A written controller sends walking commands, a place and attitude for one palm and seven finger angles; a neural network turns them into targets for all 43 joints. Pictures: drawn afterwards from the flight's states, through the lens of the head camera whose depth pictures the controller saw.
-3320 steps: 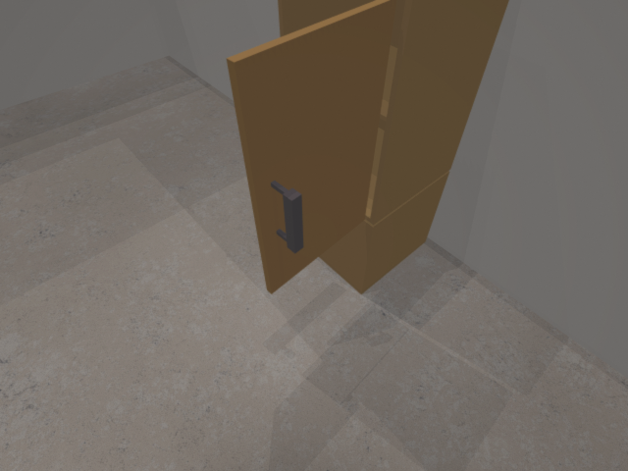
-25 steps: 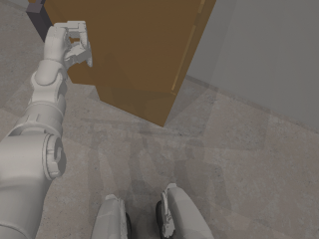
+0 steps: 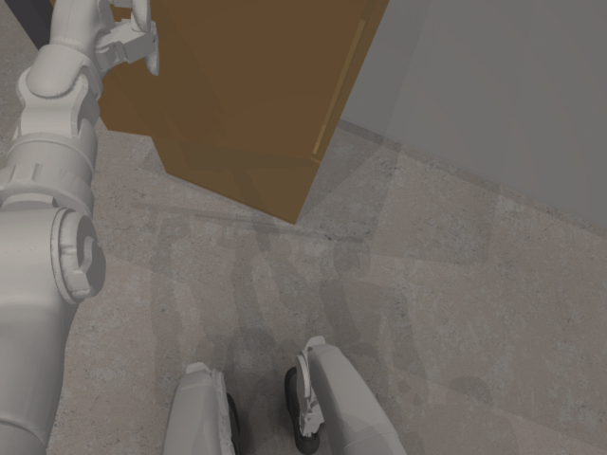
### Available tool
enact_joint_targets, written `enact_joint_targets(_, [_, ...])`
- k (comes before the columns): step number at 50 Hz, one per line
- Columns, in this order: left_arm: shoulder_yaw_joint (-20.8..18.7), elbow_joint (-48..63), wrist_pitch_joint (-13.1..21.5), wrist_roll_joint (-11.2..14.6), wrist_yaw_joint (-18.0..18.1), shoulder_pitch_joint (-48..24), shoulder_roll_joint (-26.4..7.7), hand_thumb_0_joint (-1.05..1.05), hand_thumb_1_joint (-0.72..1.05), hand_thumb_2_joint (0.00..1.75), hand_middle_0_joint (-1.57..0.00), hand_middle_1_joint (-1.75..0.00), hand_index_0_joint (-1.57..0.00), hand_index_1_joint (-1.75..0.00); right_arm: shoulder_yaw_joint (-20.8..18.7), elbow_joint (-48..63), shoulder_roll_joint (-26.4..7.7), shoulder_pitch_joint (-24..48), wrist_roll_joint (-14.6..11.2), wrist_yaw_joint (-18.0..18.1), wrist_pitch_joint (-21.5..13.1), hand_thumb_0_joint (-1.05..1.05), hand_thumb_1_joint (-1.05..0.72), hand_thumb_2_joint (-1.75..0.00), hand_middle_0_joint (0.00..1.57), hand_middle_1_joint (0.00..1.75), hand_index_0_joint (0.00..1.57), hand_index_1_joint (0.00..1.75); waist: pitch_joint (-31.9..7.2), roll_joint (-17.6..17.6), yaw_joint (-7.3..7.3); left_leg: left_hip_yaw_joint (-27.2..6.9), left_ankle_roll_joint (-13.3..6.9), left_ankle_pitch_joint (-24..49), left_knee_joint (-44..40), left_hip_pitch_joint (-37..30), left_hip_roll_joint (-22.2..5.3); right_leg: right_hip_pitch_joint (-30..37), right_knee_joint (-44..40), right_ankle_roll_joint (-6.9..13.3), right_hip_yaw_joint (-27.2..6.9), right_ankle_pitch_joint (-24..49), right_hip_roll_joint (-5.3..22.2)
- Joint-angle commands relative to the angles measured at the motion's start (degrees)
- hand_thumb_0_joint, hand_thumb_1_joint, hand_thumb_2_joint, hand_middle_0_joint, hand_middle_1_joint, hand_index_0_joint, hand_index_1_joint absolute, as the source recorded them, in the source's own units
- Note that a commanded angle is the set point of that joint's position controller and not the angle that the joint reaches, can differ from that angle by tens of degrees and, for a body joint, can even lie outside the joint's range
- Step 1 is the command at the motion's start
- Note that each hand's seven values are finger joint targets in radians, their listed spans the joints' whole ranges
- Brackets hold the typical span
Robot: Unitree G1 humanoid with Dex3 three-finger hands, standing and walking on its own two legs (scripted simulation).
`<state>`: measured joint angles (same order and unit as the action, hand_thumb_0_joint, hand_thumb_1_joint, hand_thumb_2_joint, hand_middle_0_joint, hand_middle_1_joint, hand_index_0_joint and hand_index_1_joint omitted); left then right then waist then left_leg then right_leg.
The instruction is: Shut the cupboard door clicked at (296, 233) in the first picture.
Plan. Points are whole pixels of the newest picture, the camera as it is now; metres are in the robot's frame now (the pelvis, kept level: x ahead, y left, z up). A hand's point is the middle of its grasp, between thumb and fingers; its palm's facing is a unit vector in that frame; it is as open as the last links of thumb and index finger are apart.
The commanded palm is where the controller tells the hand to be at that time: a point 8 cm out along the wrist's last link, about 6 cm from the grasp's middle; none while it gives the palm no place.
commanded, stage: push the door shut along its arc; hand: left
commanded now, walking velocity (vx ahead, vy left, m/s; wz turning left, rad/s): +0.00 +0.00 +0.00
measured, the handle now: (52, 14) +0.63 +0.18 +0.07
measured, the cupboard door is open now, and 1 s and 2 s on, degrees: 16 10 10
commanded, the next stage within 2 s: pull the fist back off the door in 0.12 s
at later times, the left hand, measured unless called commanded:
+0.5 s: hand (182, 25) +0.61 +0.05 +0.07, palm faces +0.09 -0.99 -0.06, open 3.1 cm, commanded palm +0.57 +0.08 +0.08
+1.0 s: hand (184, 86) +0.53 +0.06 +0.07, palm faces +0.08 -1.00 -0.02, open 3.1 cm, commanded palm +0.49 +0.10 +0.08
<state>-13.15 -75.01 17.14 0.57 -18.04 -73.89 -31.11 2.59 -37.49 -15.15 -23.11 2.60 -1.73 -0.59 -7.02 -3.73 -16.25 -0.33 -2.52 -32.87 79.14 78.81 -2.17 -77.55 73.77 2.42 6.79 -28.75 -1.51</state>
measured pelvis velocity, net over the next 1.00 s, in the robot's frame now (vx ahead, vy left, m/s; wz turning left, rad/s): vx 0.01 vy -0.02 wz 0.03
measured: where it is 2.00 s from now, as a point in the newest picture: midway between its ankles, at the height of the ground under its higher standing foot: (267, 439)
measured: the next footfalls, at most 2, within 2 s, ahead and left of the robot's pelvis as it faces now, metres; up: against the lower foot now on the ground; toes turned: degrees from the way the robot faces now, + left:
none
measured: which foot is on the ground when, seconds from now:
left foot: down 0.00-1.00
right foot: down 0.00-1.00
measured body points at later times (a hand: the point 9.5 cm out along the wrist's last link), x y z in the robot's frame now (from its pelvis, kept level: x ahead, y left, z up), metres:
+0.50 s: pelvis +0.00 -0.01 +0.00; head +0.20 +0.01 +0.40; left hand +0.60 +0.11 +0.08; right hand -0.06 -0.24 -0.10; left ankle +0.02 +0.09 -0.60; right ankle +0.04 -0.10 -0.60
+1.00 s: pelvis +0.01 -0.02 +0.03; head +0.17 -0.01 +0.46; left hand +0.52 +0.11 +0.08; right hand +0.02 -0.28 -0.08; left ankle +0.02 +0.09 -0.60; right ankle +0.04 -0.10 -0.60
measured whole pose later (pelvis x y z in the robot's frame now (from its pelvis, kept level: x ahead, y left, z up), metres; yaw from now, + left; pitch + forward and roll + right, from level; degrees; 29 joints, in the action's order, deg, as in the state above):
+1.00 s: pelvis +0.01 -0.02 +0.03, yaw +2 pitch +27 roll -1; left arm -12.7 -67.1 32.3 -2.1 11.4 -53.3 -10.6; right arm -1.9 -37.3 -15.3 -21.1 4.9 -6.2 0.8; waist -8.6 -2.2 -10.9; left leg 1.1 -1.1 -31.1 70.3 66.6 -1.4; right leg -67.1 68.1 3.3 5.0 -28.4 -1.2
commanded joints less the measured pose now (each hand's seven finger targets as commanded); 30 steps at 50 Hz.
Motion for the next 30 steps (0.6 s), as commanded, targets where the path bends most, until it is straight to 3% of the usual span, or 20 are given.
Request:
enact_joint_targets(1, [1.4,14.0,3.2,0.9,-1.1,-35.9,-4.0,0.0,0.9,0.9,-1.3,-1.5,-1.3,-1.5,-4.4,-0.4,-11.9,-14.1,0.3,1.2,-1.0,0.0,-0.9,-0.9,0.2,0.3,0.2,0.3,-37.2,-13.5,-5.65,-8.0,0.3,29.2,-6.3,-34.8,-0.1,9.2,-8.0,0.0,-3.8,17.6,-1.5])
enact_joint_targets(3, [1.4,12.8,2.5,0.7,-1.2,-36.1,-4.3,0.0,0.9,0.9,-1.3,-1.5,-1.3,-1.5,-4.3,-0.7,-12.0,-14.0,0.3,1.3,-1.3,0.0,-0.9,-0.9,0.2,0.3,0.2,0.3,-36.2,-13.2,-5.75,-7.7,0.3,27.6,-6.1,-33.6,0.0,9.1,-8.2,0.1,-3.8,16.5,-1.6])
enact_joint_targets(9, [1.7,10.5,0.8,0.2,-1.5,-41.1,-5.1,0.0,0.9,0.9,-1.3,-1.5,-1.3,-1.5,-3.8,-1.4,-12.1,-13.9,0.6,1.7,-2.4,0.0,-0.9,-0.9,0.2,0.3,0.2,0.3,-34.0,-12.4,-8.02,-6.5,-0.5,23.1,-4.6,-27.9,0.5,8.8,-8.3,0.2,-4.2,14.4,-1.9])
enact_joint_targets(11, [0.8,11.2,0.9,0.0,-2.0,-42.3,-7.1,0.0,0.9,0.9,-1.3,-1.5,-1.3,-1.5,-3.8,-1.5,-12.2,-14.2,0.7,1.8,-3.0,0.0,-0.9,-0.9,0.2,0.3,0.2,0.3,-36.5,-14.0,-7.8,-6.6,-0.5,24.6,-4.0,-28.8,0.5,9.1,-7.6,0.3,-4.1,15.4,-2.0])
enact_joint_targets(12, [-10.9,10.9,0.1,4.0,9.2,-39.8,-9.0,0.0,0.9,0.9,-1.3,-1.5,-1.3,-1.5,-2.6,1.0,-11.2,-16.7,1.9,1.3,-3.3,0.0,-0.9,-0.9,0.2,0.3,0.2,0.3,-37.2,-15.5,-3.74,-7.1,0.2,23.3,-5.5,-26.3,-0.2,11.0,-7.9,0.2,-4.4,14.5,-1.5])
enact_joint_targets(13, [-8.2,8.9,-0.4,2.6,14.8,-36.8,-5.1,0.0,0.9,0.9,-1.3,-1.5,-1.3,-1.5,-2.6,1.1,-10.7,-15.7,2.2,0.2,-3.3,0.0,-0.9,-0.9,0.2,0.3,0.2,0.3,-36.8,-15.2,-4.23,-7.3,0.7,22.8,-6.2,-26.6,-0.5,10.5,-7.8,-0.2,-4.3,13.9,-1.4])
enact_joint_targets(14, [-8.4,8.7,-0.1,2.3,19.8,-36.3,-1.3,0.0,0.9,0.9,-1.3,-1.5,-1.3,-1.5,-2.9,1.1,-10.2,-16.4,3.0,-0.8,-3.2,0.0,-0.9,-0.9,0.2,0.3,0.2,0.3,-35.4,-12.1,-4.68,-7.5,0.8,22.4,-6.6,-26.2,-0.5,10.4,-8.1,-0.7,-3.8,13.7,-1.4])
enact_joint_targets(15, [-8.3,9.7,1.4,0.9,24.5,-36.2,0.6,0.0,0.9,0.9,-1.3,-1.5,-1.3,-1.5,-3.2,1.2,-9.9,-16.8,3.8,-1.8,-3.3,0.0,-0.9,-0.9,0.2,0.3,0.2,0.3,-35.7,-11.7,-4.59,-7.6,0.9,22.8,-6.9,-26.5,-0.4,10.3,-8.2,-1.0,-3.7,13.9,-1.4])
enact_joint_targets(17, [-7.0,13.9,5.6,-5.8,32.9,-37.0,-0.5,0.0,0.9,0.9,-1.3,-1.5,-1.3,-1.5,-3.9,1.0,-9.9,-17.2,5.3,-3.8,-2.9,0.0,-0.9,-0.9,0.2,0.3,0.2,0.3,-39.3,-14.7,-3.98,-6.8,1.3,24.7,-6.4,-28.5,-0.4,10.2,-7.7,-1.1,-3.8,14.8,-1.1])
enact_joint_targets(18, [-4.8,13.9,7.1,-9.3,34.5,-36.1,0.2,0.0,0.9,0.9,-1.3,-1.5,-1.3,-1.5,-4.5,0.6,-9.9,-17.5,5.5,-4.8,-2.6,0.0,-0.9,-0.9,0.2,0.3,0.2,0.3,-40.6,-15.5,-3.98,-6.8,1.5,25.8,-6.6,-30.2,-0.4,10.5,-7.7,-1.0,-3.7,15.3,-1.1])
enact_joint_targets(19, [-3.0,14.8,8.3,-11.2,35.1,-36.4,0.9,0.0,0.9,0.9,-1.3,-1.5,-1.3,-1.5,-5.1,0.2,-10.0,-18.0,5.6,-5.5,-2.1,0.0,-0.9,-0.9,0.2,0.3,0.2,0.3,-41.6,-15.1,-4.72,-6.8,1.5,27.3,-6.8,-31.9,-0.4,11.3,-8.2,-1.0,-3.8,16.8,-1.1])
enact_joint_targets(20, [-2.8,15.2,9.2,-11.9,34.6,-35.9,0.3,0.0,0.9,0.9,-1.3,-1.5,-1.3,-1.5,-5.4,0.2,-10.3,-18.2,5.4,-5.8,-1.6,0.0,-0.9,-0.9,0.2,0.3,0.2,0.3,-42.8,-14.7,-4.5,-6.8,1.6,28.4,-7.0,-32.8,-0.2,12.8,-8.3,-0.9,-4.0,18.1,-1.1])
enact_joint_targets(21, [-2.0,14.5,9.2,-11.5,33.5,-34.6,0.8,0.0,0.9,0.9,-1.3,-1.5,-1.3,-1.5,-5.6,0.1,-10.3,-17.9,4.9,-5.9,-1.0,0.0,-0.9,-0.9,0.2,0.3,0.2,0.3,-43.1,-14.4,-4.31,-6.4,1.6,28.0,-7.8,-32.8,0.0,15.3,-9.1,-0.9,-4.2,19.2,-1.1])
enact_joint_targets(25, [-7.6,13.4,8.2,-7.2,30.2,-30.2,-3.7,0.0,0.9,0.9,-1.3,-1.5,-1.3,-1.5,-5.0,1.1,-10.0,-17.6,3.6,-5.0,0.0,0.0,-0.9,-0.9,0.2,0.3,0.2,0.3,-42.6,-9.0,-2.18,-4.3,0.8,23.6,-10.5,-27.0,1.0,25.7,-11.3,-1.2,-5.5,21.1,-1.2])
enact_joint_targets(26, [-6.9,13.9,8.5,-6.3,30.0,-28.9,-2.2,0.0,0.9,0.9,-1.3,-1.5,-1.3,-1.5,-4.9,1.7,-9.6,-17.1,3.4,-4.9,0.0,0.0,-0.9,-0.9,0.2,0.3,0.2,0.3,-41.5,-9.5,-1.72,-3.8,0.9,23.4,-11.2,-26.7,1.2,26.7,-11.9,-1.2,-5.9,21.7,-1.2])
enact_joint_targets(28, [-8.0,13.9,10.0,-5.3,30.3,-25.4,-1.8,0.0,0.9,0.9,-1.3,-1.5,-1.3,-1.5,-4.7,1.8,-9.0,-16.5,3.4,-4.7,-0.1,0.0,-0.9,-0.9,0.2,0.3,0.2,0.3,-38.3,-5.7,-1.09,-2.8,0.6,21.3,-12.0,-23.9,1.3,29.2,-13.0,-1.5,-6.3,21.4,-1.1])
enact_joint_targets(30, [-7.7,14.8,12.3,-5.3,30.6,-20.9,0.0,0.0,0.9,0.9,-1.3,-1.5,-1.3,-1.5,-5.0,2.2,-8.7,-16.2,3.4,-4.8,-0.4,0.0,-0.9,-0.9,0.2,0.3,0.2,0.3,-37.9,-5.3,0.13,-2.3,0.7,22.2,-12.5,-24.2,1.5,30.3,-12.9,-1.3,-6.6,23.4,-1.1])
